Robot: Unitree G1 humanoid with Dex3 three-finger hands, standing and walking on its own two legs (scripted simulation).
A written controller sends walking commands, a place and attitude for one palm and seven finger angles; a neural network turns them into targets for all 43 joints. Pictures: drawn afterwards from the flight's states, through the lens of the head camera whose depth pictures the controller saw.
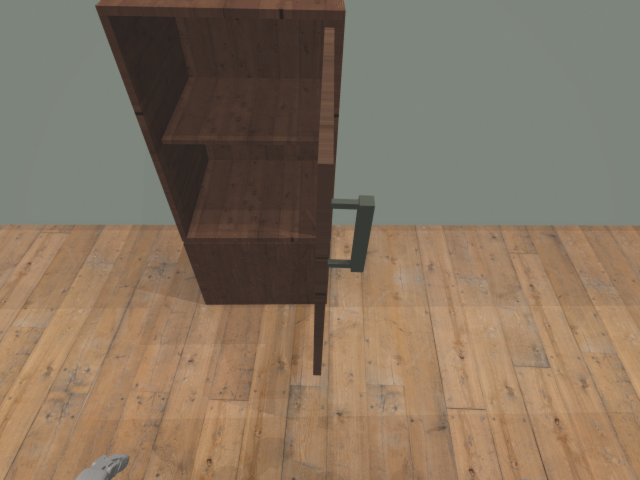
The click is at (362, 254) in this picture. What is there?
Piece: cupboard door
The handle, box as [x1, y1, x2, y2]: [327, 195, 374, 271]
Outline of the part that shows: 373,196 359,195 358,199 331,199 331,208 354,208 357,210 351,259 328,259 327,266 350,267 351,271 363,271 374,208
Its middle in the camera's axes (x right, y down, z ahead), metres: +0.04 +0.00 +0.59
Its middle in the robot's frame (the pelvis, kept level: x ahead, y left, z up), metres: +0.45 -0.02 +0.04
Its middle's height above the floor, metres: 0.81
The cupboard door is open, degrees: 87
